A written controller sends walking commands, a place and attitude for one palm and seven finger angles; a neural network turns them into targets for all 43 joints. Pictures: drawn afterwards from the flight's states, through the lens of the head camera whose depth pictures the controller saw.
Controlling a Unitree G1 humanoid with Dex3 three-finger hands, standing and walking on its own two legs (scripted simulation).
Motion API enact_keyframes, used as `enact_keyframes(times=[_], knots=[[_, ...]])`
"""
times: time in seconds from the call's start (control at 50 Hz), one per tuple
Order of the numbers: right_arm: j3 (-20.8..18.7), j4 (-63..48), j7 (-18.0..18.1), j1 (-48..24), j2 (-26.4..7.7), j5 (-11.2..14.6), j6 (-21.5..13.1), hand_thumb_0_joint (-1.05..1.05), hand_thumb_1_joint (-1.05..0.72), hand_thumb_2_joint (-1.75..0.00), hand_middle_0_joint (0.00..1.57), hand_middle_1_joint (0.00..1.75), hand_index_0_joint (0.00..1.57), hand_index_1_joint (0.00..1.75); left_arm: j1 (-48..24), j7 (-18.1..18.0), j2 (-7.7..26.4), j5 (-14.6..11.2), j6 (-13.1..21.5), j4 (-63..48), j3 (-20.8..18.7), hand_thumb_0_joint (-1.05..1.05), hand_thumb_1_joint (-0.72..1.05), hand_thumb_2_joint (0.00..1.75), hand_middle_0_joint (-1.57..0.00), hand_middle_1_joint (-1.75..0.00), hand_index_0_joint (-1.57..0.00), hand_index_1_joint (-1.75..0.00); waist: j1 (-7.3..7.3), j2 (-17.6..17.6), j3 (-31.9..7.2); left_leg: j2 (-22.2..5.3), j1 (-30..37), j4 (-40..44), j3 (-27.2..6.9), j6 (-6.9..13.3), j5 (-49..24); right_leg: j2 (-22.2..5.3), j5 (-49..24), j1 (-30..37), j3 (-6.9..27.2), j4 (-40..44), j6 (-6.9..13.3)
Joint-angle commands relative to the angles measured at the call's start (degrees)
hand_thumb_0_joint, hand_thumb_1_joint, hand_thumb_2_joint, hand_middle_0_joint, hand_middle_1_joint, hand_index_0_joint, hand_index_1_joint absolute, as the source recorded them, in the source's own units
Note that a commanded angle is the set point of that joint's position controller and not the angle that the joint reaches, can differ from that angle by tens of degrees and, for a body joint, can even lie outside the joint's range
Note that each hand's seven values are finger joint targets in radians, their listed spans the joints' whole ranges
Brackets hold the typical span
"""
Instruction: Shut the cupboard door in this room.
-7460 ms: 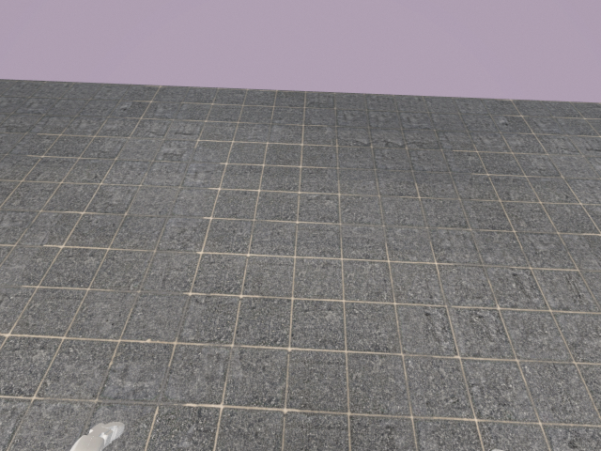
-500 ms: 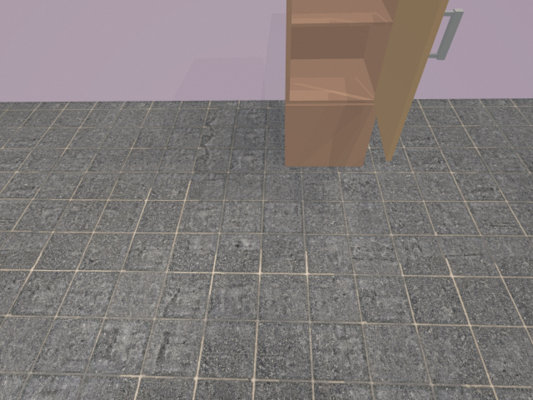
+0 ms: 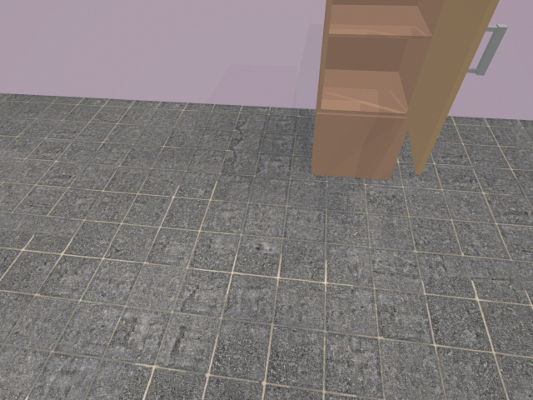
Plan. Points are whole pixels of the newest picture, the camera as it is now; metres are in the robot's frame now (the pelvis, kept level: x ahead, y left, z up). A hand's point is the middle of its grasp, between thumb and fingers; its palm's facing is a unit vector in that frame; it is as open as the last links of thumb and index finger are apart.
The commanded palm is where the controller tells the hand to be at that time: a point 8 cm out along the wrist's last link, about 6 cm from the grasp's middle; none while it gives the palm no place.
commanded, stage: stand and wait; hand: left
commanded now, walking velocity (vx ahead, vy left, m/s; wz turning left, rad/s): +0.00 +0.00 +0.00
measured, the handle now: (482, 50) +0.96 -0.51 +0.08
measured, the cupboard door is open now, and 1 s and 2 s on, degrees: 87 87 87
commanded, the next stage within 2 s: turn or walk to find it in 0.26 s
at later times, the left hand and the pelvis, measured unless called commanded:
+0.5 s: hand out of the picture +0.00 +0.16 -0.18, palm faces +0.10 -0.98 -0.19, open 7.3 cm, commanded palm none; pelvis -0.01 -0.01 +0.00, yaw +4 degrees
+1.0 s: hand out of the picture +0.03 +0.20 -0.16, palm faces +0.22 -0.94 -0.25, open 7.4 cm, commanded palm none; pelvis -0.02 -0.01 +0.00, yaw +12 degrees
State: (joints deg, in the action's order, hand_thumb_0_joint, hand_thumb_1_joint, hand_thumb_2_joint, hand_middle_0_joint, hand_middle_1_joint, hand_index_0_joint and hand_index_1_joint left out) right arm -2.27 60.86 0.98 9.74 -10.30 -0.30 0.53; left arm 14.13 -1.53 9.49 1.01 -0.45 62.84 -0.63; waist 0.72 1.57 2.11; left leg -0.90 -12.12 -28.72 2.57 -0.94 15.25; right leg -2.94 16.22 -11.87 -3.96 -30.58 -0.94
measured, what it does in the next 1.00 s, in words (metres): lifts its right foot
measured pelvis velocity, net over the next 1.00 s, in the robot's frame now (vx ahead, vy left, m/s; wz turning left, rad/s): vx -0.02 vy -0.01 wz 0.21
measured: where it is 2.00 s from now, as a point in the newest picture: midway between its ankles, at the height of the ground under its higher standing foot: outside the picture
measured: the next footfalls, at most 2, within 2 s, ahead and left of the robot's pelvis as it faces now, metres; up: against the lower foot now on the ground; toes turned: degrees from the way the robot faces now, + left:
right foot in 1.04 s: +0.03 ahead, -0.15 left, +0.00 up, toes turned +14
left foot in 1.50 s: -0.08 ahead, +0.08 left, +0.00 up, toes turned +25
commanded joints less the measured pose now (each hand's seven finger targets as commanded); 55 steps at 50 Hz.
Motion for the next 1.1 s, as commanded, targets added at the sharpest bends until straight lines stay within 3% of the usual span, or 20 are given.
enact_keyframes(times=[0.0,0.04,0.16,0.3,0.4,0.5,0.54,0.56,0.58,0.6,0.64,0.72,0.86,0.94,0.98,1.0,1.02,1.04,1.06,1.08], knots=[[-0.37,-1.33,0.17,3.51,-3.61,-0.33,0.21,0.00,-0.90,-0.90,0.20,0.30,0.20,0.30,1.39,-0.47,9.50,-0.14,1.74,-1.83,-1.50,0.00,0.90,0.90,-0.20,-0.30,-0.20,-0.30,-1.47,-16.08,0.54,-1.95,0.68,0.90,-0.96,-0.46,0.52,-11.78,-11.49,-3.31,11.43,13.41,4.98],[-0.19,-0.07,0.28,4.52,-3.49,-0.58,0.26,0.00,-0.90,-0.90,0.20,0.30,0.20,0.30,0.89,-0.54,7.16,-0.18,1.48,-1.76,-0.98,0.00,0.90,0.90,-0.20,-0.30,-0.20,-0.30,-1.65,-13.03,3.99,-2.87,2.28,2.22,-1.44,-0.11,-3.38,-9.52,-8.57,-6.47,9.53,13.70,4.43],[0.70,2.44,0.58,6.09,-3.28,-0.38,-0.66,0.00,-0.90,-0.90,0.20,0.30,0.20,0.30,3.03,-0.61,5.88,-0.68,1.44,-0.41,-0.70,0.00,0.90,0.90,-0.20,-0.30,-0.20,-0.30,-0.65,-1.31,1.32,-5.23,3.55,6.41,-2.81,0.36,-11.17,-5.47,-8.77,-1.12,5.84,11.68,2.09],[0.80,3.26,0.73,7.51,-3.00,-0.43,-0.34,0.00,-0.90,-0.90,0.20,0.30,0.20,0.30,3.35,-0.68,6.65,-0.87,1.14,-0.09,-1.30,0.00,0.90,0.90,-0.20,-0.30,-0.20,-0.30,-0.31,-1.05,1.61,-4.67,0.22,5.40,-2.48,-0.17,-9.40,-6.28,-6.42,1.45,5.11,12.09,2.67],[-0.10,2.07,0.51,7.41,-3.04,-0.55,0.61,0.00,-0.90,-0.90,0.20,0.30,0.20,0.30,2.58,-0.86,8.41,-0.51,0.32,-1.71,-2.81,0.00,0.90,0.90,-0.20,-0.30,-0.20,-0.30,0.11,-6.13,2.25,-3.15,-3.96,-3.19,-0.55,-0.59,-2.97,-11.63,-1.72,-0.18,6.84,14.30,5.41],[-1.09,0.01,-0.02,6.83,-2.81,-0.43,1.07,0.00,-0.90,-0.90,0.20,0.30,0.20,0.30,0.32,-0.94,8.86,0.40,0.24,-3.96,-3.98,0.00,0.90,0.90,-0.20,-0.30,-0.20,-0.30,-0.19,-9.86,2.98,-3.95,-7.75,-12.38,0.23,-0.78,8.05,-16.44,-8.82,-1.61,6.34,12.70,9.22],[-1.06,-0.26,-0.27,8.07,-2.60,-0.22,0.65,0.00,-0.90,-0.90,0.20,0.30,0.20,0.30,-0.73,-0.88,8.93,0.26,0.11,-4.75,-4.24,0.00,0.90,0.90,-0.20,-0.30,-0.20,-0.30,-1.10,-7.51,1.73,-4.25,-4.19,-4.42,-0.06,-0.62,2.96,-15.27,-12.50,-1.91,2.57,6.39,7.23],[-1.24,-0.20,-0.32,10.04,-3.60,-0.36,0.16,0.00,-0.90,-0.90,0.20,0.30,0.20,0.30,-0.66,-0.71,8.30,-0.10,-0.17,-5.24,-4.24,0.00,0.90,0.90,-0.20,-0.30,-0.20,-0.30,-1.84,-2.51,0.06,-6.23,-0.85,2.08,-3.56,0.59,-7.14,-12.18,-10.14,-3.68,-1.17,0.20,4.18],[-1.78,-0.42,-0.20,11.26,-6.85,-0.83,-0.28,0.00,-0.90,-0.90,0.20,0.30,0.20,0.30,0.60,-0.43,5.76,-0.52,-0.49,-6.10,-3.96,0.00,0.90,0.90,-0.20,-0.30,-0.20,-0.30,-1.72,8.46,-0.82,-13.09,1.27,6.78,-15.13,4.29,-18.99,-5.34,-1.16,-8.26,-5.24,-8.92,0.24],[-2.33,-0.35,0.12,12.44,-9.52,-1.20,-0.23,0.00,-0.90,-0.90,0.20,0.30,0.20,0.30,-1.95,-0.60,4.35,-0.63,-0.78,-7.45,-3.31,0.00,0.90,0.90,-0.20,-0.30,-0.20,-0.30,-3.10,15.99,-0.38,-19.42,1.26,12.75,-24.16,9.79,-25.27,-0.67,16.11,-12.70,-4.79,-20.32,-1.68],[-2.15,-0.90,0.91,10.93,-8.47,-1.08,-0.45,0.00,-0.90,-0.90,0.20,0.30,0.20,0.30,-4.16,-0.57,5.74,-0.11,-1.39,-7.86,-3.56,0.00,0.90,0.90,-0.20,-0.30,-0.20,-0.30,-2.68,11.60,0.00,-18.14,-0.18,13.45,-23.22,11.78,-21.45,-2.51,15.32,-15.35,2.39,-30.20,-0.95],[-2.51,-3.50,0.98,7.26,-9.41,-1.02,-0.99,0.00,-0.90,-0.90,0.20,0.30,0.20,0.30,-4.22,0.21,5.46,-0.08,-0.72,-8.34,-3.51,0.00,0.90,0.90,-0.20,-0.30,-0.20,-0.30,-1.53,3.71,-4.66,-14.13,7.07,9.93,-17.65,10.79,-26.06,-1.89,9.69,-18.35,2.91,-31.05,-2.37],[-2.86,-4.29,0.68,6.71,-9.41,-1.11,-0.60,0.00,-0.90,-0.90,0.20,0.30,0.20,0.30,-5.82,0.03,4.80,-0.13,-1.16,-9.51,-2.71,0.00,0.90,0.90,-0.20,-0.30,-0.20,-0.30,-2.76,6.91,-5.40,-12.85,7.92,10.65,-16.50,10.68,-22.91,-0.84,10.52,-13.79,2.77,-20.48,-3.06],[-2.77,-4.62,0.29,3.91,-9.64,-1.26,-0.22,0.00,-0.90,-0.90,0.20,0.30,0.20,0.30,-2.37,-0.06,4.64,-0.32,-0.66,-8.17,-2.16,0.00,0.90,0.90,-0.20,-0.30,-0.20,-0.30,-1.29,8.11,-4.72,-11.41,2.95,10.24,-15.94,9.36,-17.75,0.55,7.26,-5.21,1.47,-7.30,-2.21],[-2.60,-4.64,0.17,2.61,-9.13,-0.77,-0.17,0.00,-0.90,-0.90,0.20,0.30,0.20,0.30,2.01,-0.20,5.15,-0.29,-0.05,-6.17,-2.07,0.00,0.90,0.90,-0.20,-0.30,-0.20,-0.30,0.73,6.18,-4.91,-9.04,-1.97,7.18,-13.62,6.60,-12.04,0.41,-2.78,3.48,0.62,4.97,-2.16],[-2.31,-4.51,-0.03,3.07,-7.12,-0.34,-0.21,0.00,-0.90,-0.90,0.20,0.30,0.20,0.30,3.06,-0.44,6.77,0.07,0.48,-5.71,-2.10,0.00,0.90,0.90,-0.20,-0.30,-0.20,-0.30,0.73,1.06,-4.53,-5.87,-5.37,4.01,-10.92,3.88,-7.22,-1.80,-6.03,7.43,3.15,10.24,-1.78],[-1.64,-4.72,-0.18,3.86,-4.21,0.21,-0.13,0.00,-0.90,-0.90,0.20,0.30,0.20,0.30,2.47,-0.71,10.32,0.41,1.14,-5.82,-2.33,0.00,0.90,0.90,-0.20,-0.30,-0.20,-0.30,0.02,-8.40,-4.27,-1.86,-9.85,-1.40,-6.91,0.86,0.55,-10.46,-3.71,8.49,13.88,14.48,1.16],[-1.08,-6.00,-0.25,2.42,-3.20,-0.06,0.24,0.00,-0.90,-0.90,0.20,0.30,0.20,0.30,0.32,-0.58,13.14,0.34,1.23,-6.83,-2.74,0.00,0.90,0.90,-0.20,-0.30,-0.20,-0.30,-0.27,-15.49,0.52,0.81,-11.62,-4.11,-4.10,-0.66,9.21,-17.45,-2.29,1.84,20.23,18.16,5.53],[-1.66,-6.54,-0.56,0.99,-5.04,-0.30,0.74,0.00,-0.90,-0.90,0.20,0.30,0.20,0.30,-1.20,-0.38,13.88,0.40,0.81,-8.06,-2.77,0.00,0.90,0.90,-0.20,-0.30,-0.20,-0.30,0.26,-12.32,1.68,0.64,-8.69,-9.40,-4.66,-0.36,11.56,-19.17,2.19,-4.64,19.37,19.62,8.29],[-2.13,-6.29,-0.56,0.32,-5.95,-0.75,1.77,0.00,-0.90,-0.90,0.20,0.30,0.20,0.30,-2.35,-0.50,13.52,0.28,0.95,-8.47,-3.39,0.00,0.90,0.90,-0.20,-0.30,-0.20,-0.30,0.42,-18.04,4.34,-0.40,-11.07,-15.08,-5.48,-0.28,12.56,-17.86,5.75,-7.30,20.24,21.04,9.03]])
